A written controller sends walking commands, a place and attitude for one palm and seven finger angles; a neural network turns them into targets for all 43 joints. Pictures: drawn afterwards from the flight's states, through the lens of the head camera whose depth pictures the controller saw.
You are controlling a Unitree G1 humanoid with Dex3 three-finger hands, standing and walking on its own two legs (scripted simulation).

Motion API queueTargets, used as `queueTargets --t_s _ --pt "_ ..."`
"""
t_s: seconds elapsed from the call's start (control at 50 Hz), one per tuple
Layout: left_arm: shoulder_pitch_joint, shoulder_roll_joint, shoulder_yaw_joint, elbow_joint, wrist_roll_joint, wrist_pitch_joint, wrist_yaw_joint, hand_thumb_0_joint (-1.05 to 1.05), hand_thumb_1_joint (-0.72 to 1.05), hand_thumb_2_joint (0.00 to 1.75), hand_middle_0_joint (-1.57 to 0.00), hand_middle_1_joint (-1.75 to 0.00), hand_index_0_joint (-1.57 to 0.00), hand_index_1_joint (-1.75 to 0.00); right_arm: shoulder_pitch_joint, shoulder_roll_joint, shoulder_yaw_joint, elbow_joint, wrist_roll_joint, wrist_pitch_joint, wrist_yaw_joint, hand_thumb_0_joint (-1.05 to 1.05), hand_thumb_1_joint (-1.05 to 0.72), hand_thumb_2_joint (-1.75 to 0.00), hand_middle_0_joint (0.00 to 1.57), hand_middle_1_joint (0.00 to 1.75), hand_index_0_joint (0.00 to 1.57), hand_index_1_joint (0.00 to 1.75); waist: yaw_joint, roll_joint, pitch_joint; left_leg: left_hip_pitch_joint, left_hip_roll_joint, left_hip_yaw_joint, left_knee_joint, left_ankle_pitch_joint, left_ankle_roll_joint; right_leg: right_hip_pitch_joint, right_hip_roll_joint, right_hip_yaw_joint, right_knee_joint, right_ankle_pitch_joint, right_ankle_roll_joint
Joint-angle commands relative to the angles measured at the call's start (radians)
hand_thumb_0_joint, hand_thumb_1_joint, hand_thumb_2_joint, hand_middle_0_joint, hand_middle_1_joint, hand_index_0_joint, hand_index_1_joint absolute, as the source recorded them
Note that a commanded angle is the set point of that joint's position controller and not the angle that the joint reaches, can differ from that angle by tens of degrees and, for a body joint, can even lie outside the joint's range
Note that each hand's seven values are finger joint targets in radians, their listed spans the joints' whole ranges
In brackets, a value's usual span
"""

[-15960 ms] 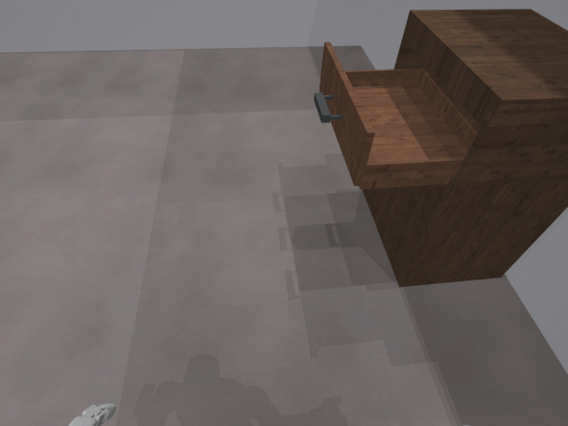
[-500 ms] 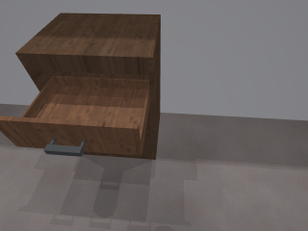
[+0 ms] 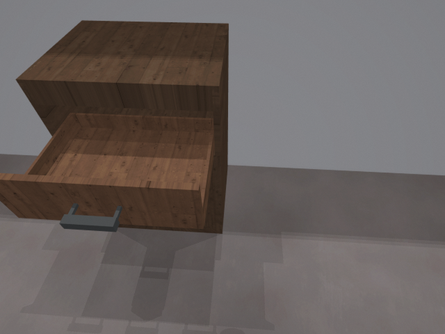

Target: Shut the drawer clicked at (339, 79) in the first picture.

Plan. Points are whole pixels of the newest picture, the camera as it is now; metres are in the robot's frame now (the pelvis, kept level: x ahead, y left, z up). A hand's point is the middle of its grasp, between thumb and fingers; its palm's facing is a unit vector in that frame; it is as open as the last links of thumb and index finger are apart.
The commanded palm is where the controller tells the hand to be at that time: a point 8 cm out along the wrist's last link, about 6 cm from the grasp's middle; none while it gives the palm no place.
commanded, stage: shuffle to correct the standing spot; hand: left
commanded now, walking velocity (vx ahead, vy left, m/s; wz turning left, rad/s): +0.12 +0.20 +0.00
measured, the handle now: (93, 215) +0.40 +0.35 -0.11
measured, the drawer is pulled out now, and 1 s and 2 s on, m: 0.29 0.29 0.29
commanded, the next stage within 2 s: come to a stop and stand still in 1.68 s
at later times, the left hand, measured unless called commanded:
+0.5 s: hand out of the picture +0.05 +0.22 -0.18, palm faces +0.04 -0.97 -0.23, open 7.4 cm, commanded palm none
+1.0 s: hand out of the picture +0.11 +0.26 -0.16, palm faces +0.08 -0.96 -0.25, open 7.3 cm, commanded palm none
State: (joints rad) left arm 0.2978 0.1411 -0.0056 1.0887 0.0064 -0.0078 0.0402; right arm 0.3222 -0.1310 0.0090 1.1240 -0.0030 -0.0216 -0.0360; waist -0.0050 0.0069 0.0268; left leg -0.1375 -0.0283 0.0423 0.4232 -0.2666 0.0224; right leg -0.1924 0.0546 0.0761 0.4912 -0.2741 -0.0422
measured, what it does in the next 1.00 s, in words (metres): walks ahead: right foot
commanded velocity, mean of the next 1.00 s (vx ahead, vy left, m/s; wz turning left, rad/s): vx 0.08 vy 0.19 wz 0.00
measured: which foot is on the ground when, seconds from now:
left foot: down 0.00-0.66, up 0.68-1.00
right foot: down 0.00-0.34, up 0.36-0.64, down 0.66-1.00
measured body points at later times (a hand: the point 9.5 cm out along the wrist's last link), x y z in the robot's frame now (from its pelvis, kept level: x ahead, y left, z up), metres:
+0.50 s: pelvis +0.05 +0.04 -0.01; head +0.07 +0.03 +0.44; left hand +0.05 +0.27 -0.16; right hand +0.02 -0.18 -0.16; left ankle -0.01 +0.11 -0.74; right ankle +0.03 -0.06 -0.69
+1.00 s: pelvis +0.11 +0.06 +0.01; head +0.13 +0.06 +0.46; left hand +0.10 +0.31 -0.14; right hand +0.18 -0.19 -0.14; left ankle +0.16 +0.24 -0.70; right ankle +0.12 -0.05 -0.74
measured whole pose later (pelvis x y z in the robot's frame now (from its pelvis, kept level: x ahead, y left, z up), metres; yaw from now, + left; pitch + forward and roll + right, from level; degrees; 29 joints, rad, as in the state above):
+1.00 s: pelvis +0.11 +0.06 +0.01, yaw +0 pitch -1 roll +4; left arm 0.31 0.20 0.05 1.01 0.03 0.00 0.02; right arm 0.21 -0.22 -0.04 0.97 -0.01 0.04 0.02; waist 0.05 -0.07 0.06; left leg -0.40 0.05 0.05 0.73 -0.30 -0.04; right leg -0.23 -0.11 -0.05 0.49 -0.24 0.00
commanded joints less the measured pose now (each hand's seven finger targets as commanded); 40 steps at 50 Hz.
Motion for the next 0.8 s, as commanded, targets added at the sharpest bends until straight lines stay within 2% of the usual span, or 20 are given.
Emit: queueTargets --t_s 0.0,0.1,0.14,0.18,0.22,0.26,0.28,0.3,0.32,0.36,0.42,0.5,0.56,0.6,0.62,0.64,0.66,0.7,0.72,0.78 --pt "0.073 0.098 0.016 -0.027 0.005 -0.017 0.001 0.0 0.9 0.9 -0.2 -0.3 -0.2 -0.3 0.086 -0.096 -0.018 -0.019 -0.004 -0.006 -0.005 0.0 -0.9 -0.9 0.2 0.3 0.2 0.3 0.006 -0.01 0.046 -0.014 0.108 -0.09 -0.053 0.084 0.025 -0.049 -0.127 0.123 -0.094 0.131 -0.036" --pt "0.098 0.143 0.04 -0.046 0.011 -0.009 -0.002 0.0 0.9 0.9 -0.2 -0.3 -0.2 -0.3 0.071 -0.098 -0.026 -0.054 -0.012 0.014 0.008 0.0 -0.9 -0.9 0.2 0.3 0.2 0.3 0.023 -0.069 0.112 -0.148 0.044 -0.047 0.041 -0.079 0.012 -0.048 -0.194 0.261 -0.182 -0.147 -0.088" --pt "0.128 0.162 0.055 -0.048 0.012 -0.01 0.001 0.0 0.9 0.9 -0.2 -0.3 -0.2 -0.3 0.057 -0.1 -0.03 -0.073 -0.014 0.018 0.01 0.0 -0.9 -0.9 0.2 0.3 0.2 0.3 0.036 -0.128 0.1 -0.227 0.025 -0.029 0.129 -0.102 0.0 0.014 -0.267 0.362 -0.22 -0.143 -0.132" --pt "0.134 0.169 0.068 -0.057 0.014 -0.013 0.004 0.0 0.9 0.9 -0.2 -0.3 -0.2 -0.3 0.044 -0.105 -0.034 -0.091 -0.015 0.016 0.013 0.0 -0.9 -0.9 0.2 0.3 0.2 0.3 0.038 -0.151 0.104 -0.259 0.038 -0.04 0.154 -0.101 -0.004 0.018 -0.314 0.398 -0.214 -0.073 -0.162" --pt "0.123 0.165 0.074 -0.07 0.017 -0.014 0.007 0.0 0.9 0.9 -0.2 -0.3 -0.2 -0.3 0.068 -0.102 -0.036 -0.089 -0.013 0.011 0.015 0.0 -0.9 -0.9 0.2 0.3 0.2 0.3 0.024 -0.116 0.078 -0.193 0.045 -0.044 0.095 -0.077 -0.001 -0.003 -0.304 0.343 -0.154 0.027 -0.157" --pt "0.1 0.142 0.07 -0.082 0.016 -0.011 0.003 0.0 0.9 0.9 -0.2 -0.3 -0.2 -0.3 0.117 -0.105 -0.034 -0.075 -0.013 -0.001 0.014 0.0 -0.9 -0.9 0.2 0.3 0.2 0.3 0.002 -0.057 0.031 -0.035 0.061 -0.043 -0.013 -0.002 0.012 -0.074 -0.217 0.206 -0.047 0.071 -0.111" --pt "0.086 0.123 0.063 -0.095 0.016 -0.009 0.0 0.0 0.9 0.9 -0.2 -0.3 -0.2 -0.3 0.148 -0.131 -0.038 -0.067 -0.015 -0.005 0.012 0.0 -0.9 -0.9 0.2 0.3 0.2 0.3 -0.009 0.025 0.013 0.048 0.113 -0.081 -0.035 0.08 0.038 -0.134 -0.146 0.11 0.039 0.03 -0.081" --pt "0.057 0.096 0.057 -0.107 0.021 -0.003 -0.004 0.0 0.9 0.9 -0.2 -0.3 -0.2 -0.3 0.183 -0.165 -0.047 -0.061 -0.019 -0.003 0.01 0.0 -0.9 -0.9 0.2 0.3 0.2 0.3 -0.029 0.159 0.036 0.108 0.205 -0.199 -0.066 0.137 0.1 -0.257 -0.063 -0.018 0.18 -0.116 -0.043" --pt "0.007 0.076 0.048 -0.128 0.027 -0.004 -0.002 0.0 0.9 0.9 -0.2 -0.3 -0.2 -0.3 0.231 -0.161 -0.043 -0.055 -0.019 0.001 0.007 0.0 -0.9 -0.9 0.2 0.3 0.2 0.3 -0.053 0.247 0.081 0.154 0.285 -0.305 -0.143 0.231 0.178 -0.397 -0.028 -0.112 0.353 -0.297 -0.011" --pt "-0.021 0.08 0.045 -0.137 0.026 -0.004 0.001 0.0 0.9 0.9 -0.2 -0.3 -0.2 -0.3 0.222 -0.128 -0.023 -0.068 -0.018 0.003 0.001 0.0 -0.9 -0.9 0.2 0.3 0.2 0.3 -0.043 0.139 0.106 0.139 0.301 -0.311 -0.126 0.434 0.242 -0.469 -0.079 -0.081 0.566 -0.308 -0.011" --pt "-0.02 0.066 0.043 -0.133 0.017 0.001 -0.009 0.0 0.9 0.9 -0.2 -0.3 -0.2 -0.3 0.158 -0.137 -0.021 -0.099 -0.023 -0.004 -0.001 0.0 -0.9 -0.9 0.2 0.3 0.2 0.3 -0.008 0.04 0.061 0.135 0.266 -0.223 -0.088 0.633 0.242 -0.435 -0.113 -0.104 0.59 -0.255 -0.005" --pt "-0.034 0.063 0.042 -0.151 0.012 0.018 -0.012 0.0 0.9 0.9 -0.2 -0.3 -0.2 -0.3 0.104 -0.157 -0.025 -0.116 -0.028 0.0 0.004 0.0 -0.9 -0.9 0.2 0.3 0.2 0.3 0.017 0.099 0.077 0.017 0.224 -0.151 -0.112 0.543 0.214 -0.301 -0.119 -0.149 0.446 -0.189 0.001" --pt "-0.014 0.065 0.046 -0.158 0.013 0.007 -0.008 0.0 0.9 0.9 -0.2 -0.3 -0.2 -0.3 0.1 -0.166 -0.032 -0.114 -0.022 0.002 0.006 0.0 -0.9 -0.9 0.2 0.3 0.2 0.3 0.042 0.051 0.05 -0.001 0.218 -0.128 -0.049 0.631 0.187 -0.171 -0.103 -0.155 0.264 -0.098 -0.009" --pt "0.097 0.091 0.057 -0.129 0.016 -0.01 -0.003 0.0 0.9 0.9 -0.2 -0.3 -0.2 -0.3 0.09 -0.171 -0.035 -0.12 -0.012 0.002 0.01 0.0 -0.9 -0.9 0.2 0.3 0.2 0.3 0.1 -0.034 0.0 -0.068 0.17 -0.077 0.105 0.546 0.127 0.048 -0.123 -0.135 0.038 0.086 -0.008" --pt "0.177 0.158 0.07 -0.108 0.022 -0.023 0.004 0.0 0.9 0.9 -0.2 -0.3 -0.2 -0.3 0.1 -0.152 -0.037 -0.128 -0.002 0.0 0.017 0.0 -0.9 -0.9 0.2 0.3 0.2 0.3 0.125 -0.168 -0.073 -0.202 0.078 -0.015 0.267 0.31 0.072 0.241 -0.251 0.053 -0.034 0.227 -0.056" --pt "0.226 0.249 0.091 -0.099 0.022 -0.025 0.011 0.0 0.9 0.9 -0.2 -0.3 -0.2 -0.3 0.122 -0.119 -0.042 -0.146 -0.004 0.003 0.023 0.0 -0.9 -0.9 0.2 0.3 0.2 0.3 0.12 -0.369 -0.099 -0.403 -0.061 0.05 0.525 -0.277 0.004 0.345 -0.531 0.432 -0.161 0.403 -0.191" --pt "0.195 0.253 0.095 -0.101 0.006 -0.022 0.015 0.0 0.9 0.9 -0.2 -0.3 -0.2 -0.3 0.101 -0.151 -0.052 -0.144 -0.019 0.023 0.019 0.0 -0.9 -0.9 0.2 0.3 0.2 0.3 0.098 -0.253 -0.062 -0.433 0.01 -0.064 0.672 -0.373 -0.012 0.265 -0.574 0.449 -0.197 0.348 -0.259" --pt "0.071 0.205 0.093 -0.139 0.012 -0.019 0.023 0.0 0.9 0.9 -0.2 -0.3 -0.2 -0.3 0.015 -0.122 -0.054 -0.153 -0.023 0.041 0.032 0.0 -0.9 -0.9 0.2 0.3 0.2 0.3 0.072 -0.172 0.067 -0.477 0.058 -0.101 0.766 -0.25 -0.018 0.052 -0.497 0.36 -0.227 0.117 -0.225" --pt "0.035 0.191 0.091 -0.147 0.016 -0.019 0.028 0.0 0.9 0.9 -0.2 -0.3 -0.2 -0.3 0.022 -0.118 -0.056 -0.152 -0.028 0.051 0.041 0.0 -0.9 -0.9 0.2 0.3 0.2 0.3 0.043 -0.133 0.073 -0.465 0.077 -0.1 0.765 -0.204 -0.023 0.013 -0.476 0.27 -0.218 0.127 -0.204" --pt "0.011 0.19 0.087 -0.151 0.02 -0.029 0.016 0.0 0.9 0.9 -0.2 -0.3 -0.2 -0.3 0.034 -0.084 -0.053 -0.152 -0.024 0.065 0.057 0.0 -0.9 -0.9 0.2 0.3 0.2 0.3 0.019 -0.13 0.027 -0.381 0.072 -0.041 0.683 -0.094 -0.046 -0.066 -0.385 0.099 -0.242 0.113 -0.142"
